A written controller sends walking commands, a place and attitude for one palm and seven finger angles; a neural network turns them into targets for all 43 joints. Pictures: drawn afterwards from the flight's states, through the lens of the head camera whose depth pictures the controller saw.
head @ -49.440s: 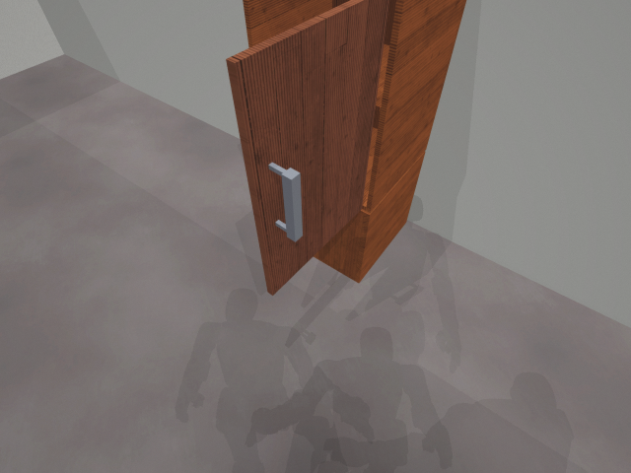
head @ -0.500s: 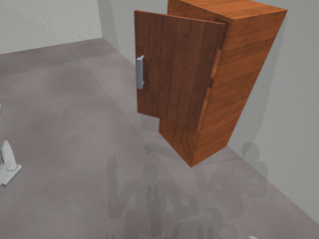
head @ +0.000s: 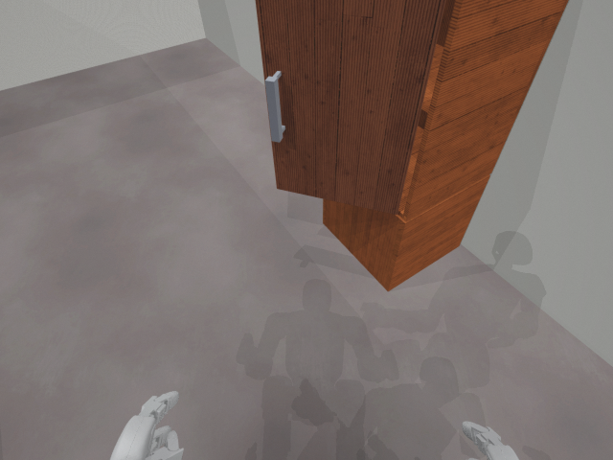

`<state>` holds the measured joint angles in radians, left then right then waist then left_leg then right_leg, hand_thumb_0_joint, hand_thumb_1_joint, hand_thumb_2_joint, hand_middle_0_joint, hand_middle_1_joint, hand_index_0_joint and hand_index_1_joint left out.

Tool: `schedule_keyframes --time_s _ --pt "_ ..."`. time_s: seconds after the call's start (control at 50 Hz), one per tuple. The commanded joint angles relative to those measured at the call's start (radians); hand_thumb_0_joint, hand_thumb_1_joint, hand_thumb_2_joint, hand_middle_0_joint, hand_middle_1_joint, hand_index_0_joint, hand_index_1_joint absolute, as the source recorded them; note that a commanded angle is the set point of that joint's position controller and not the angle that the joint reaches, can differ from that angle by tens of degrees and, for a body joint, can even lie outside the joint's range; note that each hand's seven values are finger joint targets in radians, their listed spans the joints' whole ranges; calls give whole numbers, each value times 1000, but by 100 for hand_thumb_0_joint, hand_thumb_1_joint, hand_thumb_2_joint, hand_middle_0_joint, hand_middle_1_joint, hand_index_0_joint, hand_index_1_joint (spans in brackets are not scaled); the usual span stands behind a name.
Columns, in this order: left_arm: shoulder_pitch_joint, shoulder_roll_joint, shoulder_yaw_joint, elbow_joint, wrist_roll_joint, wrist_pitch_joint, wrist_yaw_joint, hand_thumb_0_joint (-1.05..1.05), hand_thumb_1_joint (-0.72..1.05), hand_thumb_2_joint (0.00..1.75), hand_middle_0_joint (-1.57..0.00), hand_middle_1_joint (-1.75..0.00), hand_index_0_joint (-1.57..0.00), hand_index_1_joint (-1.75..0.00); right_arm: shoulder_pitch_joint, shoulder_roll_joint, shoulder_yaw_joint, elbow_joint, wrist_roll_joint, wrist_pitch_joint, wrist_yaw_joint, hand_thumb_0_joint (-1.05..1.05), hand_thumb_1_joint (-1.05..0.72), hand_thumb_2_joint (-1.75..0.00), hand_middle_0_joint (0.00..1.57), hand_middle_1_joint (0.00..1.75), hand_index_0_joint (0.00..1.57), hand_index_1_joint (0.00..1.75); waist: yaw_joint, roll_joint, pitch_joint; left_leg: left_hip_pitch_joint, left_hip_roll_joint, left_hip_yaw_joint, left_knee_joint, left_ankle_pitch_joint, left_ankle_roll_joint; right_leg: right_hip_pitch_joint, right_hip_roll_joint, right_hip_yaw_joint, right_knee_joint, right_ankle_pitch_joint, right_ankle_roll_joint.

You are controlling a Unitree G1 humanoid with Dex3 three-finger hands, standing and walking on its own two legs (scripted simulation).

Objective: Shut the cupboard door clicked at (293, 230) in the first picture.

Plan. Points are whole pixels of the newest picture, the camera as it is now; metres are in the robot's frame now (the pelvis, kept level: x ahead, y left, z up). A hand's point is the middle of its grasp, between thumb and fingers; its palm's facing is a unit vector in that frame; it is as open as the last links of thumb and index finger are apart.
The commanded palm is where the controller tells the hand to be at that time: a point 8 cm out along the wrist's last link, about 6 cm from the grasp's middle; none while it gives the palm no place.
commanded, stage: let the arm hang, fingers relaxed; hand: left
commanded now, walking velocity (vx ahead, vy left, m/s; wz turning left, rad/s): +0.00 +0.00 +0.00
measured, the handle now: (277, 107) +0.92 +0.11 -0.02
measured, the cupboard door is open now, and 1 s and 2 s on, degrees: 38 38 38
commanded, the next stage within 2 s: look to check the result in 0.88 s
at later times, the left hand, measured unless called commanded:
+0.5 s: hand out of the picture -0.01 +0.24 -0.14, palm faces -0.02 -0.95 -0.31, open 7.4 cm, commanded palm none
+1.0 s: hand out of the picture +0.03 +0.23 -0.15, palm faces -0.05 -0.97 -0.26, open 7.4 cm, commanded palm none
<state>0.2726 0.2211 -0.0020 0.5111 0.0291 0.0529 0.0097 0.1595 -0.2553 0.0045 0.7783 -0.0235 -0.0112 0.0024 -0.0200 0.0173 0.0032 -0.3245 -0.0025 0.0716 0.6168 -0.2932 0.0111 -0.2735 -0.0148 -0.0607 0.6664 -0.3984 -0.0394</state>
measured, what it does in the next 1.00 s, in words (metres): stands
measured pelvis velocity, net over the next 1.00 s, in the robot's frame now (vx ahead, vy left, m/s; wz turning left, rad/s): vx -0.01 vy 0.02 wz -0.03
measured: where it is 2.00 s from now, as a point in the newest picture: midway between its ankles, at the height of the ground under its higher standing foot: outside the picture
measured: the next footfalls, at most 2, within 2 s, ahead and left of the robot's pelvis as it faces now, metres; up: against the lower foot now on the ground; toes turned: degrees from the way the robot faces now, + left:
none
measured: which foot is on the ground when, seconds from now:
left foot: down 0.00-1.00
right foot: down 0.00-1.00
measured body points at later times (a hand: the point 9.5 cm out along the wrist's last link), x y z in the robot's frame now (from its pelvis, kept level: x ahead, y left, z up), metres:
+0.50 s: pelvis -0.02 +0.01 +0.02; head -0.02 +0.01 +0.47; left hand +0.00 +0.29 -0.12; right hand +0.01 -0.24 -0.13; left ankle +0.02 +0.11 -0.72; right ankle -0.03 -0.09 -0.72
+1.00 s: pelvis -0.01 +0.02 +0.02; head -0.01 +0.03 +0.47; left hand +0.04 +0.28 -0.13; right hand +0.02 -0.26 -0.12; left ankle +0.02 +0.11 -0.72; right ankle -0.03 -0.09 -0.72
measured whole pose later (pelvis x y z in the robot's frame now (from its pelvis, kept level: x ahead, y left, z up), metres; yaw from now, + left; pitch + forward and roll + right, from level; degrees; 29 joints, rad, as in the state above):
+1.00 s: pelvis -0.01 +0.02 +0.02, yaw -2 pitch -2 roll +0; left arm 0.19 0.26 0.00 1.13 0.02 -0.01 0.01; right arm 0.19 -0.27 -0.02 1.12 -0.02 0.00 -0.02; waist -0.01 -0.01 0.03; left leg -0.17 0.00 0.10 0.34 -0.14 0.04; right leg -0.11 0.00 -0.04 0.34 -0.20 -0.01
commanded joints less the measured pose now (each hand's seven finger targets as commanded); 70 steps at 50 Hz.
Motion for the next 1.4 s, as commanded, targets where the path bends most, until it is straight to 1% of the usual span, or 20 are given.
schedule_keyframes --time_s 0.0,0.02,0.06,0.1,0.12,0.14,0.18,0.26,0.32,0.4,0.44,0.5,0.58,0.66,0.82,0.96,1.1,1.14,1.28,1.38 --pt "-1 185 58 60 -11 -59 18 0 90 90 -20 -30 -20 -30 19 -142 -37 -36 -4 -7 -11 0 -90 -90 20 30 20 30 13 -50 -121 161 94 -106 -99 431 19 81 -100 134 -153 490 -12" --pt "-1 175 53 108 -12 -59 17 0 90 90 -20 -30 -20 -30 13 -131 -34 -14 -3 -4 -13 0 -90 -90 20 30 20 30 15 23 -109 167 100 -108 -121 408 22 79 -87 135 -180 404 -8" --pt "14 162 49 201 -12 -61 15 0 90 90 -20 -30 -20 -30 9 -109 -28 25 -1 1 -16 0 -90 -90 20 30 20 30 16 99 -103 172 102 -106 -140 345 21 92 -84 143 -235 340 -11" --pt "24 131 59 264 -9 -62 13 0 90 90 -20 -30 -20 -30 12 -90 -32 56 -5 6 -22 0 -90 -90 20 30 20 30 16 158 -69 151 99 -111 -174 226 21 93 -81 144 -290 269 -20" --pt "22 137 59 290 -10 -63 12 0 90 90 -20 -30 -20 -30 12 -91 -34 71 -4 7 -23 0 -90 -90 20 30 20 30 17 185 -58 141 101 -110 -190 188 21 97 -81 146 -307 255 -25" --pt "14 150 56 318 -10 -63 10 0 90 90 -20 -30 -20 -30 12 -100 -36 84 -1 11 -24 0 -90 -90 20 30 20 30 17 150 -38 147 105 -117 -195 170 20 89 -78 145 -326 241 -25" --pt "-1 153 51 367 -11 -66 6 0 90 90 -20 -30 -20 -30 22 -108 -38 117 1 12 -26 0 -90 -90 20 30 20 30 13 127 -5 129 112 -123 -226 116 18 85 -81 149 -362 204 -27" --pt "-16 167 43 450 -14 -70 3 0 90 90 -20 -30 -20 -30 44 -133 -42 170 6 6 -29 0 -90 -90 20 30 20 30 12 25 21 147 127 -133 -264 119 22 83 -83 143 -387 196 -28" --pt "-21 174 40 494 -16 -71 3 0 90 90 -20 -30 -20 -30 53 -152 -43 205 7 4 -30 0 -90 -90 20 30 20 30 14 -30 40 151 129 -132 -289 91 24 77 -83 145 -403 168 -26" --pt "-22 184 39 536 -17 -71 5 0 90 90 -20 -30 -20 -30 61 -159 -44 244 7 2 -29 0 -90 -90 20 30 20 30 16 -55 45 159 128 -132 -314 60 27 71 -85 145 -409 139 -25" --pt "-22 195 42 544 -17 -73 6 0 90 90 -20 -30 -20 -30 62 -166 -44 259 10 0 -28 0 -90 -90 20 30 20 30 19 -42 37 164 128 -130 -319 74 29 78 -86 146 -407 147 -27" --pt "-31 197 40 556 -17 -72 7 0 90 90 -20 -30 -20 -30 62 -163 -44 277 7 0 -27 0 -90 -90 20 30 20 30 17 -58 54 157 127 -128 -329 59 27 70 -87 146 -408 138 -24" --pt "-37 203 41 566 -16 -74 9 0 90 90 -20 -30 -20 -30 61 -160 -43 293 8 -4 -28 0 -90 -90 20 30 20 30 19 -38 39 161 131 -129 -339 87 28 88 -88 144 -397 171 -23" --pt "-46 210 44 571 -15 -74 10 0 90 90 -20 -30 -20 -30 53 -161 -43 301 9 -7 -28 0 -90 -90 20 30 20 30 21 -11 51 157 132 -130 -347 105 27 92 -91 142 -397 190 -21" --pt "-67 215 44 572 -14 -73 8 0 90 90 -20 -30 -20 -30 39 -174 -46 304 7 -7 -27 0 -90 -90 20 30 20 30 17 16 61 146 130 -135 -370 57 21 95 -90 145 -403 176 -19" --pt "-82 225 44 575 -14 -80 8 0 90 90 -20 -30 -20 -30 17 -192 -48 296 10 -13 -28 0 -90 -90 20 30 20 30 15 -2 9 202 136 -130 -347 162 24 112 -97 143 -406 242 -16" --pt "-94 236 41 580 -15 -79 7 0 90 90 -20 -30 -20 -30 -7 -209 -48 295 10 -10 -27 0 -90 -90 20 30 20 30 13 -3 22 214 138 -130 -353 167 22 107 -99 141 -414 246 -12" --pt "-92 242 42 579 -15 -81 7 0 90 90 -20 -30 -20 -30 -10 -216 -49 293 13 -10 -27 0 -90 -90 20 30 20 30 13 -19 11 227 139 -133 -348 190 24 108 -99 143 -416 259 -13" --pt "-108 256 41 582 -16 -82 9 0 90 90 -20 -30 -20 -30 -27 -226 -47 296 12 -12 -26 0 -90 -90 20 30 20 30 11 -14 -17 252 141 -132 -346 249 23 135 -105 137 -411 307 -9" --pt "-116 261 42 582 -15 -81 9 0 90 90 -20 -30 -20 -30 -38 -230 -46 297 13 -12 -26 0 -90 -90 20 30 20 30 12 -15 -8 256 142 -130 -350 263 22 139 -108 135 -416 318 -7"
